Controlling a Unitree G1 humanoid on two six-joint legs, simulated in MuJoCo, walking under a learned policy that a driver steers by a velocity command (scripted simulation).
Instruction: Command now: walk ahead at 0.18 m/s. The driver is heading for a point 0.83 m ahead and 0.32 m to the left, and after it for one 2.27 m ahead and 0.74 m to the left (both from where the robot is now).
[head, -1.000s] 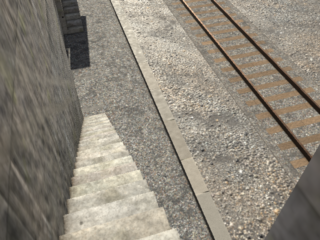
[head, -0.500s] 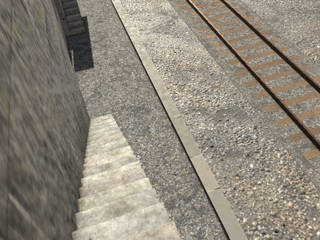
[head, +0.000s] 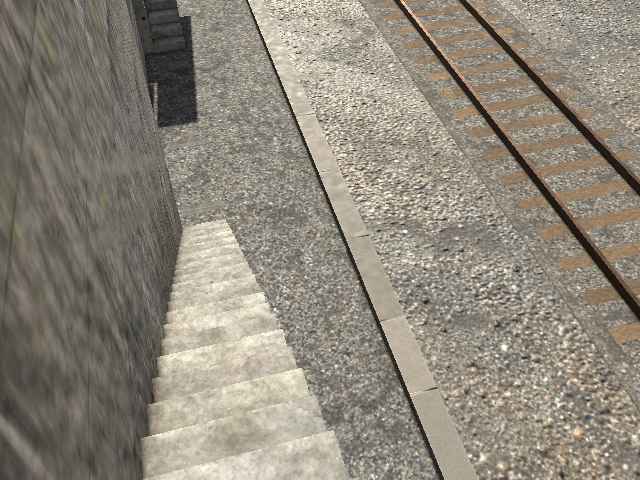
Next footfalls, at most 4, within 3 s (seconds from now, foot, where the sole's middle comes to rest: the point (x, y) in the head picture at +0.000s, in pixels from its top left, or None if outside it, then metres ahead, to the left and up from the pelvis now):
0.06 right None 0.08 -0.10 -0.87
0.30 left None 0.05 0.14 -0.86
0.80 right None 0.23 0.04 -0.89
0.98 left None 0.18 0.25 -0.92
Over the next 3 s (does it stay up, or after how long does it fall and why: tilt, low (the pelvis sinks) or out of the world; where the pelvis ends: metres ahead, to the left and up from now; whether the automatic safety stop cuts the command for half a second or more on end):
stays up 1.85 0.53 -1.53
